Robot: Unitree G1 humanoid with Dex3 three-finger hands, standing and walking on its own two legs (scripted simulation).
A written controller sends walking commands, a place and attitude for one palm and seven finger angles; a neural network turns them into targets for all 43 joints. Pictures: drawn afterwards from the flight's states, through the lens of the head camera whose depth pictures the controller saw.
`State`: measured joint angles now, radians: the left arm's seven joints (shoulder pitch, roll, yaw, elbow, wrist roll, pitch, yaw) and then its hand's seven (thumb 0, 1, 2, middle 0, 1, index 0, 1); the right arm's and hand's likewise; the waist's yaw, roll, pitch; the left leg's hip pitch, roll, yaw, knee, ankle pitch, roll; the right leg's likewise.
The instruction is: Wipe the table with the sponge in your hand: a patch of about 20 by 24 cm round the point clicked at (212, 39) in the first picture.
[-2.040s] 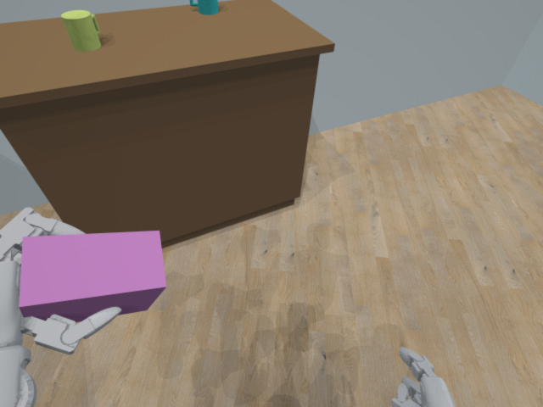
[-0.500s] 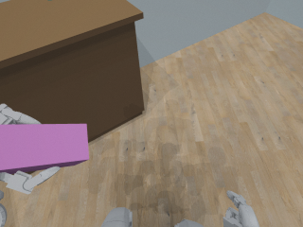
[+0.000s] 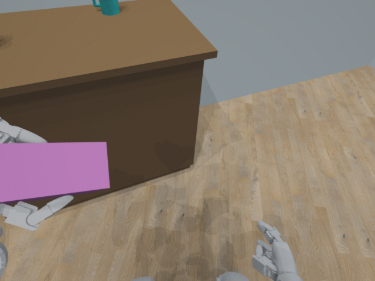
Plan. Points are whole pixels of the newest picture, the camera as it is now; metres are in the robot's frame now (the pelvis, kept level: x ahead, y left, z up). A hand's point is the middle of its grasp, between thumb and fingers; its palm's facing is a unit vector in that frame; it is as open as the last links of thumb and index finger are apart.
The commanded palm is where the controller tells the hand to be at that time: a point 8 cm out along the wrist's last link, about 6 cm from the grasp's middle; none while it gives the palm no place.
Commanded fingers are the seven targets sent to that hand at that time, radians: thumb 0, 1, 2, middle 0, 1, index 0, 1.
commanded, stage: take the last steps up to it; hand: left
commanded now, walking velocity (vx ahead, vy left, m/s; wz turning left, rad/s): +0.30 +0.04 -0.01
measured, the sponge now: (69, 172) +0.24 +0.20 +0.18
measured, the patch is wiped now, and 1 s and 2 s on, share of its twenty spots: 0.00 0.00 0.00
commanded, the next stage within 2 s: come to a stop and stand still in 1.88 s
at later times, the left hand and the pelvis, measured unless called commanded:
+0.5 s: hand (82, 129) +0.31 +0.20 +0.19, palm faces +0.45 -0.81 -0.39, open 10.7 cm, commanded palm +0.26 +0.24 +0.19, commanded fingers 0.00 0.10 1.30 -1.20 -1.60 -1.20 -1.60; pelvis +0.10 -0.04 +0.00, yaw +1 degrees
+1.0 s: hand (126, 96) +0.40 +0.15 +0.19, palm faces +0.42 -0.78 -0.47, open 10.7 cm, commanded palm +0.34 +0.20 +0.19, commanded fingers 0.00 0.10 1.30 -1.20 -1.60 -1.20 -1.60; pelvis +0.19 -0.09 +0.02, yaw +2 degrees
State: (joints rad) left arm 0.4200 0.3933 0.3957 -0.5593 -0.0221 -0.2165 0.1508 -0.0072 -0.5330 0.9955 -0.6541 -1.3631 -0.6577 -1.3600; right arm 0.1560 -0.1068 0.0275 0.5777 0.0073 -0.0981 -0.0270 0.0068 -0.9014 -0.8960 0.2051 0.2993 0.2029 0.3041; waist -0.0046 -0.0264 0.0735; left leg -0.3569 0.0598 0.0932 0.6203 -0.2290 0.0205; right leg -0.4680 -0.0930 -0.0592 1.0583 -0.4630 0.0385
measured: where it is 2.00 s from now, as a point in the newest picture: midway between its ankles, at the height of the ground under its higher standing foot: (196, 249)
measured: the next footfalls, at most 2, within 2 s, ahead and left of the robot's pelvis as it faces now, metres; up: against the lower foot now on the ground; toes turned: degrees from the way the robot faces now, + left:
right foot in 0.12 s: +0.09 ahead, -0.16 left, +0.00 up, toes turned -5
left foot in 0.42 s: +0.18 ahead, +0.08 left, +0.00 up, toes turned +12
